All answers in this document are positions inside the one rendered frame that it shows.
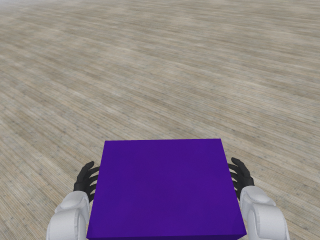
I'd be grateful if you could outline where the left robot forearm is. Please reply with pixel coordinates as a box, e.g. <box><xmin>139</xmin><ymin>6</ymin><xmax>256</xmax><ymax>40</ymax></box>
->
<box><xmin>45</xmin><ymin>190</ymin><xmax>90</xmax><ymax>240</ymax></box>

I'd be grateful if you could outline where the carton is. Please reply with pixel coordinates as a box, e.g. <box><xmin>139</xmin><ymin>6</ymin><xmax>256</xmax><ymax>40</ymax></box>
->
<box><xmin>86</xmin><ymin>138</ymin><xmax>247</xmax><ymax>240</ymax></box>

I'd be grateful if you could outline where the right robot forearm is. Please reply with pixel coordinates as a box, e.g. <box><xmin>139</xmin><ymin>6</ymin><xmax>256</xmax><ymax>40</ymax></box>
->
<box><xmin>240</xmin><ymin>185</ymin><xmax>290</xmax><ymax>240</ymax></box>

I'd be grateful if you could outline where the robot right hand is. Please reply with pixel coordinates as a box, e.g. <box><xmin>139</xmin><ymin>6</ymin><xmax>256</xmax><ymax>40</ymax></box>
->
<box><xmin>228</xmin><ymin>157</ymin><xmax>255</xmax><ymax>201</ymax></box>

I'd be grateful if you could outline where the robot left hand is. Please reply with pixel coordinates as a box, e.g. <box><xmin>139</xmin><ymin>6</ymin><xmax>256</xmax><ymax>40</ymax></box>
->
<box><xmin>73</xmin><ymin>161</ymin><xmax>100</xmax><ymax>203</ymax></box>

